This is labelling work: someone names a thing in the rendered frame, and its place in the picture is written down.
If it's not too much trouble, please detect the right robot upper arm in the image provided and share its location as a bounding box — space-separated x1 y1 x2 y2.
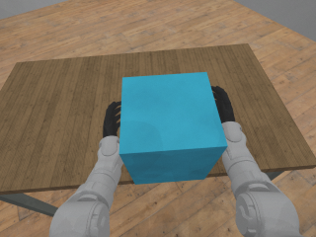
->
235 191 307 237

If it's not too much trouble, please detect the left robot upper arm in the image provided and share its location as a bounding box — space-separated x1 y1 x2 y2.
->
49 200 111 237

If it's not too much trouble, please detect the right robot hand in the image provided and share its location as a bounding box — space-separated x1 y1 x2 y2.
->
210 86 236 123

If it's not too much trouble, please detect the robot right forearm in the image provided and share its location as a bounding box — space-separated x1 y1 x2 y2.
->
221 121 300 230

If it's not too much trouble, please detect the table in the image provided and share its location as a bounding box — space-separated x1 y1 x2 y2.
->
0 43 316 217

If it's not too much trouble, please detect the robot left forearm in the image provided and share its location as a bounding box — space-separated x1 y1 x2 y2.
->
48 135 123 237

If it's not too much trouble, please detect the carton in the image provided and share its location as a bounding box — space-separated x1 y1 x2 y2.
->
118 72 228 185

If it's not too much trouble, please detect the left robot hand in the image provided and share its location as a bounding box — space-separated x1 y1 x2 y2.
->
103 101 121 138

